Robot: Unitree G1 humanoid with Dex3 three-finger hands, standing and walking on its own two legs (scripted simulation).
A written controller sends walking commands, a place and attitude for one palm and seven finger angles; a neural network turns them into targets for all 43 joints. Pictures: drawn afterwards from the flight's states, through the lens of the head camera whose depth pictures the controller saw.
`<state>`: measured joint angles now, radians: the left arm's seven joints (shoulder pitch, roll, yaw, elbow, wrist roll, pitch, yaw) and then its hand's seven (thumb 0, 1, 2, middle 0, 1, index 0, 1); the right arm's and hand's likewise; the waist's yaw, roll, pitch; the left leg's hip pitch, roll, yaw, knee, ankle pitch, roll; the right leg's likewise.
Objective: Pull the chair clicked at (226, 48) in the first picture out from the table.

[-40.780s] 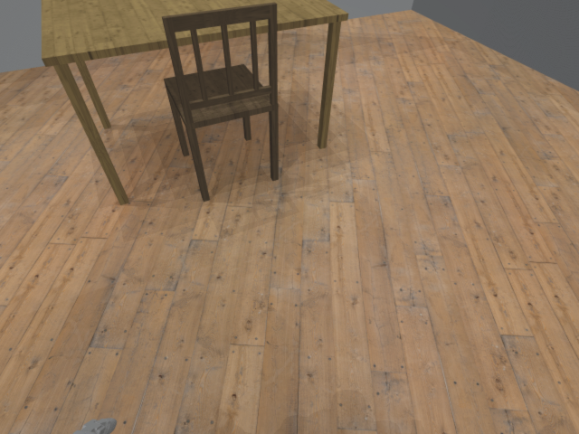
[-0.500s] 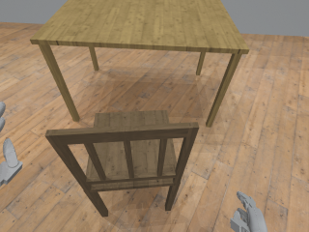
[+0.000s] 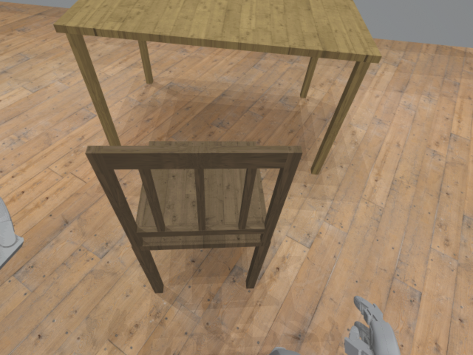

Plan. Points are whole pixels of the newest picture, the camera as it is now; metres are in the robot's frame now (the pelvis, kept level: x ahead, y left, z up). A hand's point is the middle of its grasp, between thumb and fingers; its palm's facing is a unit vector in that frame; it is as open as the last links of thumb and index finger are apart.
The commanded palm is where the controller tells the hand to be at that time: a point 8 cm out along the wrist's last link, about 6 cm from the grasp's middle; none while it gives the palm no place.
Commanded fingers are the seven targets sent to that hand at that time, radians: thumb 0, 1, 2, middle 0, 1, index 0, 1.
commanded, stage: step back with the hand held close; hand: left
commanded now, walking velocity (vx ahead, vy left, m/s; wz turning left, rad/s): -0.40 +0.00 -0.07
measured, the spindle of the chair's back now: (200, 201) +0.45 +0.11 -0.10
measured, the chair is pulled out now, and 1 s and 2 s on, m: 0.54 0.54 0.54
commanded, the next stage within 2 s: stop stepping back and stand still in 0.06 s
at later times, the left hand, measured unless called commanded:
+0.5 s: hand out of the picture +0.08 +0.24 +0.16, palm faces +0.43 -0.79 -0.43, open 7.4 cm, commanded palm +0.03 +0.28 +0.19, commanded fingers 0.00 0.90 0.90 -0.20 -0.30 -0.20 -0.30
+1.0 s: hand out of the picture +0.06 +0.25 +0.17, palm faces +0.46 -0.77 -0.43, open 7.4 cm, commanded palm none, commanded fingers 0.00 0.90 0.90 -0.20 -0.30 -0.20 -0.30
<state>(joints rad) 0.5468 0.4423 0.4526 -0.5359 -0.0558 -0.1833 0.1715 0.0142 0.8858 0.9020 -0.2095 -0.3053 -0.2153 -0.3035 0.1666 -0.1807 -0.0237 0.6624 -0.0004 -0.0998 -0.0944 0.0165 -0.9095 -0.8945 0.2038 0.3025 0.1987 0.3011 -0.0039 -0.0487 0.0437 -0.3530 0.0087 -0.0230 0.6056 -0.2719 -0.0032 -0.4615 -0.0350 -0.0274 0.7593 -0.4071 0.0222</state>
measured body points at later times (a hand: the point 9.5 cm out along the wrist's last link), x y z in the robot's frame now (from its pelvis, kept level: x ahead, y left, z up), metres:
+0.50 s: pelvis -0.11 -0.02 +0.01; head -0.13 -0.02 +0.46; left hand +0.05 +0.28 +0.18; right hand +0.02 -0.30 -0.08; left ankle -0.13 +0.10 -0.73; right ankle -0.06 -0.16 -0.73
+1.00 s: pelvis -0.13 -0.02 +0.01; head -0.14 -0.01 +0.46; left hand +0.03 +0.29 +0.20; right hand +0.01 -0.25 -0.08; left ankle -0.13 +0.10 -0.73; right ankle -0.07 -0.15 -0.73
